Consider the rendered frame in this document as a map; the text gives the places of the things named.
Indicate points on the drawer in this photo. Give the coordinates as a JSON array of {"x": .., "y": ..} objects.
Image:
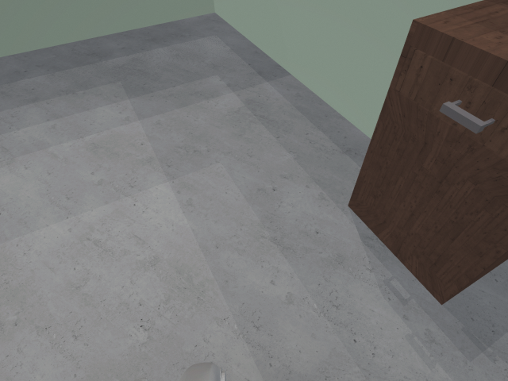
[{"x": 431, "y": 82}]

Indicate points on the left robot thigh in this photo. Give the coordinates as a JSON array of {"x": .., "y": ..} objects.
[{"x": 203, "y": 372}]

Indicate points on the handle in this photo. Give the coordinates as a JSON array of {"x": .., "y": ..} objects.
[{"x": 452, "y": 110}]

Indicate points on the cabinet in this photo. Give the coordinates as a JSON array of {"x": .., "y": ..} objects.
[{"x": 435, "y": 196}]

